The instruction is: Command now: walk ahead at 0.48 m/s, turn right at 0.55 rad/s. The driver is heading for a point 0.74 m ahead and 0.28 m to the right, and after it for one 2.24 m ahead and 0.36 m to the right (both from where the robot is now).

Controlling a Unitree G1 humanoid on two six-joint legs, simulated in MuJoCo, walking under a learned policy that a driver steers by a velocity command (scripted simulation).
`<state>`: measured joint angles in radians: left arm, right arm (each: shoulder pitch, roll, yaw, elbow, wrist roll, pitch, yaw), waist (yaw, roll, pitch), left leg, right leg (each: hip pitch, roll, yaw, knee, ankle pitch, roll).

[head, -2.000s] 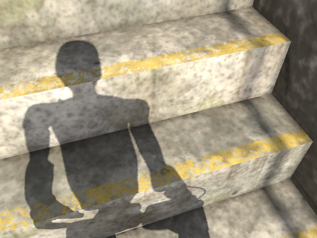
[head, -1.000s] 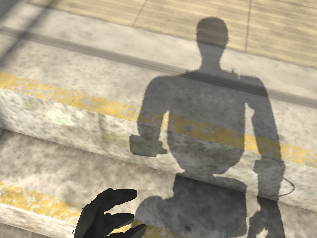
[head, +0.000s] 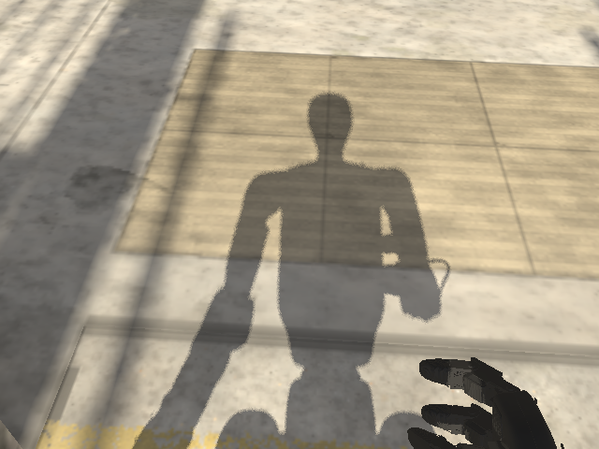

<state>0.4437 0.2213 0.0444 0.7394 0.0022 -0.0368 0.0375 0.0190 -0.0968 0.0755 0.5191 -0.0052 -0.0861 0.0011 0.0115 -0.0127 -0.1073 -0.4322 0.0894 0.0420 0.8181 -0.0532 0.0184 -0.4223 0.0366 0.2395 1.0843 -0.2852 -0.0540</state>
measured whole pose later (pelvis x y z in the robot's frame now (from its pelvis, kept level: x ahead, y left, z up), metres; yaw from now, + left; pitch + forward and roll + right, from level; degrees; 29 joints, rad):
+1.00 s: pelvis +0.28 +0.10 +0.27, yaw -33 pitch +1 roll +1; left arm 0.41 0.28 0.08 0.79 -0.04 0.09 0.04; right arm 0.11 0.01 0.10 0.54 -0.04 -0.05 -0.03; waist -0.04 -0.10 -0.04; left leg -0.76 0.17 0.16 1.58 -0.90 0.02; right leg -0.59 0.06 0.14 1.59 0.02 0.09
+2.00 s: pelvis +0.59 -0.18 +0.42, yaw -55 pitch +2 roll -1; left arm 0.45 0.23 0.04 0.83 -0.02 -0.06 -0.03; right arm 0.12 -0.25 -0.02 0.77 0.02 -0.07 0.04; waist 0.03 0.04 -0.08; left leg -0.49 0.03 0.04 0.56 -0.12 0.09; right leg -0.03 -0.06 0.03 0.45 -0.45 0.05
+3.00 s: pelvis +0.79 -0.32 +0.43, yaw -21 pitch +2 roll -1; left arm 0.13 0.30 0.08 0.70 0.00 0.02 0.03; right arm 0.25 -0.26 -0.04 0.61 -0.03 0.05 0.00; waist 0.00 -0.04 0.00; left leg -0.34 0.01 -0.02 0.61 -0.32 0.02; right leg -0.52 -0.07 -0.06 0.87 -0.43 0.04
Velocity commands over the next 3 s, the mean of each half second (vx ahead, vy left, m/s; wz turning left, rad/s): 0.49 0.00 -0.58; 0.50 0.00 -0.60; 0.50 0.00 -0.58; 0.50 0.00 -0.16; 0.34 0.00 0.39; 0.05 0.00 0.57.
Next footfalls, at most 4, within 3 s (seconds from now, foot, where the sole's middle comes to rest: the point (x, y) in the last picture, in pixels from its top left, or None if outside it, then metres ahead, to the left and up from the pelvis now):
0.30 right None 0.16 -0.07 -0.55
0.86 left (198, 443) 0.39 0.18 -0.34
1.44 right None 0.39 -0.19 -0.34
2.00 left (439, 258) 0.77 -0.23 -0.34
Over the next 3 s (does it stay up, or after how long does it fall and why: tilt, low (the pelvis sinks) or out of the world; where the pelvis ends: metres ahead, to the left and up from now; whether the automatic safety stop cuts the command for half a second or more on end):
stays up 0.79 -0.32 0.43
